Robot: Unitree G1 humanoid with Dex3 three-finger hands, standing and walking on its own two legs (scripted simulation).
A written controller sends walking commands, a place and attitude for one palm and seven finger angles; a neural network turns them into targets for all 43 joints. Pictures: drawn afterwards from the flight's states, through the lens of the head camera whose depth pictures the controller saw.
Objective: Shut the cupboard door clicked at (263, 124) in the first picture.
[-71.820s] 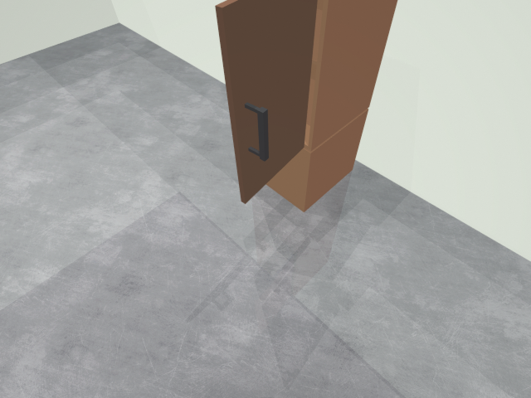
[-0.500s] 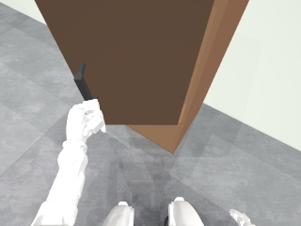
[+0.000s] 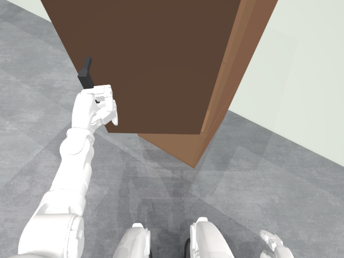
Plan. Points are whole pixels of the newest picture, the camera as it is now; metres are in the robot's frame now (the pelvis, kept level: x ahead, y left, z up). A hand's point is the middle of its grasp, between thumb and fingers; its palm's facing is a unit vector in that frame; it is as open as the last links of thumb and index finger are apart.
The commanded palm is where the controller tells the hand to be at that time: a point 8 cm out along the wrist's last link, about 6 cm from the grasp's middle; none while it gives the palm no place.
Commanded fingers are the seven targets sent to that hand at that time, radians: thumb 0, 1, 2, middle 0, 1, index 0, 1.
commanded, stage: push the door shut along its arc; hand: left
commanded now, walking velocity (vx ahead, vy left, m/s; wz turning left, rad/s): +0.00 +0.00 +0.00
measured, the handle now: (95, 90) +0.51 +0.18 +0.04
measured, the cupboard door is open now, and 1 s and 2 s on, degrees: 32 17 0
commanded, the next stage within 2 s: pull the fist back off the door in 1.46 s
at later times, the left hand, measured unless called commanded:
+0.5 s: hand (131, 93) +0.49 +0.09 +0.04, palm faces -0.27 -0.96 -0.04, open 3.1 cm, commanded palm +0.49 +0.15 +0.05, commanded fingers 0.00 0.90 0.90 -1.30 -1.50 -1.30 -1.50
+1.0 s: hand (137, 78) +0.54 +0.08 +0.05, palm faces -0.35 -0.93 -0.05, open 2.9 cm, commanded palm +0.56 +0.11 +0.05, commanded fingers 0.00 0.90 0.90 -1.30 -1.50 -1.30 -1.50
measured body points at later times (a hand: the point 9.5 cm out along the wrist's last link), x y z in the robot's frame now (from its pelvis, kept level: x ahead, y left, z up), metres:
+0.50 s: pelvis -0.01 +0.02 -0.02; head +0.13 +0.03 +0.41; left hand +0.50 +0.15 +0.05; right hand +0.02 -0.26 -0.13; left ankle +0.02 +0.11 -0.63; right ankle +0.05 -0.11 -0.63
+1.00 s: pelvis -0.01 +0.01 -0.03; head +0.16 +0.02 +0.39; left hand +0.55 +0.13 +0.05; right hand -0.02 -0.26 -0.13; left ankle +0.02 +0.11 -0.63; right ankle +0.05 -0.11 -0.63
